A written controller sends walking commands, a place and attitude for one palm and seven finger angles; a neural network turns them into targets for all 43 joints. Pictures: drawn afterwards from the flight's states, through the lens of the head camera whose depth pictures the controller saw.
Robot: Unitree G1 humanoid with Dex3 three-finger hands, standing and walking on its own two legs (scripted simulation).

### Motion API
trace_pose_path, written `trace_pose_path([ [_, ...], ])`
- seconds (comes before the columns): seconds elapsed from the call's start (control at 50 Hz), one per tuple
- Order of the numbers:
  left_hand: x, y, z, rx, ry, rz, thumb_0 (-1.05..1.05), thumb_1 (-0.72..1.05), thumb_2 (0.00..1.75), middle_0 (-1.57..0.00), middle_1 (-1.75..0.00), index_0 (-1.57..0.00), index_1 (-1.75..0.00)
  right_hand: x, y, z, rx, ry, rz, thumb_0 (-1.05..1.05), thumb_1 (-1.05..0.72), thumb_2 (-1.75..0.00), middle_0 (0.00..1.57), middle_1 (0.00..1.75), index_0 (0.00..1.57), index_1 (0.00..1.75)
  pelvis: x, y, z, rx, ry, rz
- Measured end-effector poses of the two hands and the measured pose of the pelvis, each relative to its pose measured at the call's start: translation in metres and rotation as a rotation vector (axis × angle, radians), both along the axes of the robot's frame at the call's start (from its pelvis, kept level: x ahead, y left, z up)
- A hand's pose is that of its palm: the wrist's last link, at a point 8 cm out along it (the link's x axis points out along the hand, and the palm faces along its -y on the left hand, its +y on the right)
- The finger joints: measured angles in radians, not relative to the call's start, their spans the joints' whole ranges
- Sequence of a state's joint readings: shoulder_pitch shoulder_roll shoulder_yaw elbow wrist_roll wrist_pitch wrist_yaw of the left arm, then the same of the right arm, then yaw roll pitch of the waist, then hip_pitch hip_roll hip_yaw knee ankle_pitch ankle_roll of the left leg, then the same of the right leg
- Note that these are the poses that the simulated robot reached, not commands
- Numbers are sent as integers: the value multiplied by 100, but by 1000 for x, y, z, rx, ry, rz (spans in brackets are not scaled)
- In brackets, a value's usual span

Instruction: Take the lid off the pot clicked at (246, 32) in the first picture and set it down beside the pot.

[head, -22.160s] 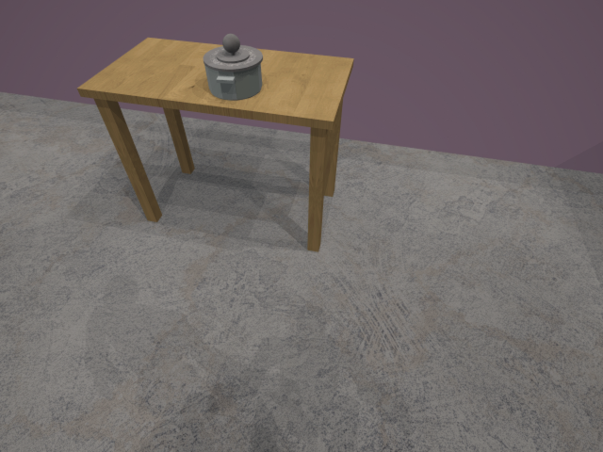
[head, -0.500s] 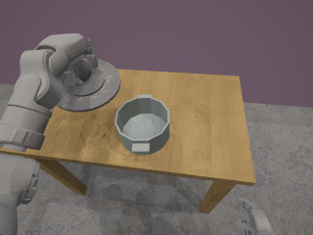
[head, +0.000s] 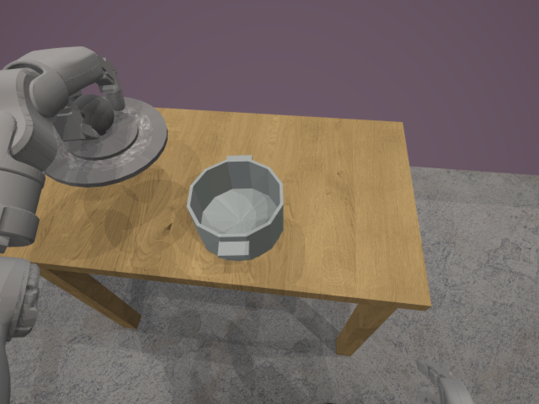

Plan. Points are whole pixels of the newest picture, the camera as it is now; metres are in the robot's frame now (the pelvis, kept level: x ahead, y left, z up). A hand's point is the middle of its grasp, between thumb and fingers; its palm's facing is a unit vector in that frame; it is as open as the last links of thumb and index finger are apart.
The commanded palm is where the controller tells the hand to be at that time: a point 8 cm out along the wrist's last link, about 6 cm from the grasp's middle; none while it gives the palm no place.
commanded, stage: move the lid sideways beside the pot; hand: left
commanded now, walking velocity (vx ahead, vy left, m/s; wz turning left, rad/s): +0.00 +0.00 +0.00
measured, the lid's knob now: (93, 114) +0.47 +0.26 +0.16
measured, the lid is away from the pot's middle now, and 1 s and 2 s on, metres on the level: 0.19 0.22 0.23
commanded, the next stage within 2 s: lower the lid onto the table in 0.30 s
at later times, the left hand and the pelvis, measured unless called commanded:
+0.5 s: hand (62, 111) +0.46 +0.29 +0.18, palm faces -0.31 -0.06 -0.95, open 8.3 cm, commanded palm +0.45 +0.29 +0.26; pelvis +0.01 +0.01 +0.00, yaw +0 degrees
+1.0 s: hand (74, 135) +0.45 +0.29 +0.14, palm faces -0.37 -0.05 -0.93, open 8.3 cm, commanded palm +0.46 +0.30 +0.22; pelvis +0.02 +0.01 +0.00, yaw +1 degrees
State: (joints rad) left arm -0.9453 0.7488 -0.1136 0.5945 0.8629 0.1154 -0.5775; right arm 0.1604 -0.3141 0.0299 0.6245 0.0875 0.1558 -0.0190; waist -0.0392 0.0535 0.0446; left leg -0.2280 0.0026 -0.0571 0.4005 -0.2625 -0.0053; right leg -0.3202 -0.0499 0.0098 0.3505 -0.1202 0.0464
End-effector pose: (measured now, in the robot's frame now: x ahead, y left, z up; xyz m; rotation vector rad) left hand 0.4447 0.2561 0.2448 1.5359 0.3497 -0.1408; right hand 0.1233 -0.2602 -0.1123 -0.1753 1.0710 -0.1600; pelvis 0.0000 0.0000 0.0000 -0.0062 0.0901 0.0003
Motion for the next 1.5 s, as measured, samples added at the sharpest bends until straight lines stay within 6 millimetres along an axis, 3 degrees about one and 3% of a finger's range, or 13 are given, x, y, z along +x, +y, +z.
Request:
trace_pose_path([
  [0.24,6,28,1,7,10,47,0,10,88,-66,-89,-65,-88,-11,-3,-2,-16,57,-22,1,-90,-90,20,30,20,30,5,3,0,-5,12,3],
  [0.48,11,31,-3,-8,4,18,0,10,88,-66,-89,-66,-88,3,7,-1,-9,48,-1,1,-90,-90,21,30,20,30,11,7,0,-8,24,7],
  [0.92,9,36,-38,-15,63,-7,0,10,88,-66,-89,-65,-88,16,10,-3,-6,59,19,1,-90,-90,21,30,20,30,17,8,0,-12,40,13],
  [1.5,12,41,-75,-44,116,-34,0,10,88,-66,-89,-65,-88,-15,0,-6,-43,133,-47,1,-90,-90,21,30,20,30,14,8,-2,-14,50,3],
])
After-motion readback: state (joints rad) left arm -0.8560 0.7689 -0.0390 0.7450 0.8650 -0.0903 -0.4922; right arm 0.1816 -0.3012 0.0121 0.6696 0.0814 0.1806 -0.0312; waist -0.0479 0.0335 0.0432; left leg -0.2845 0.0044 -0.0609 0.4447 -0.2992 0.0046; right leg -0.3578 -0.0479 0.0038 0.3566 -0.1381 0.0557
